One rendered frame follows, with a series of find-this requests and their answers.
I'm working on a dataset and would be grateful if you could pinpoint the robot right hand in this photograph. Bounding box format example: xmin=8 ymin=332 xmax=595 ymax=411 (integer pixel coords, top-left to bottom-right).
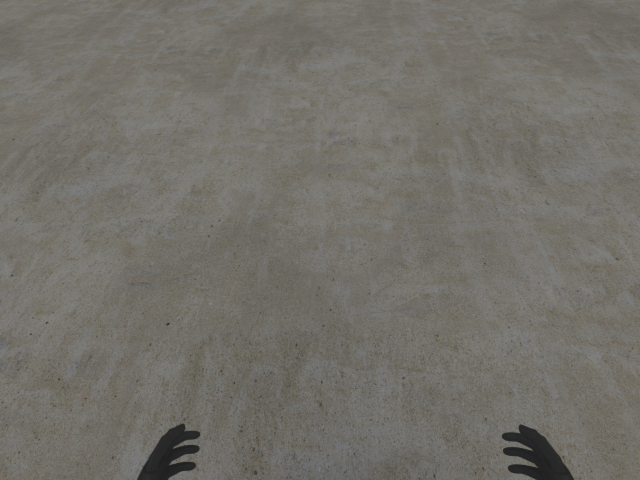
xmin=502 ymin=425 xmax=574 ymax=480

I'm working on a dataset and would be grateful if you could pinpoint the robot left hand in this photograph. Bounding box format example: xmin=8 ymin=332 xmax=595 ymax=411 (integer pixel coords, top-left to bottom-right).
xmin=137 ymin=424 xmax=200 ymax=480

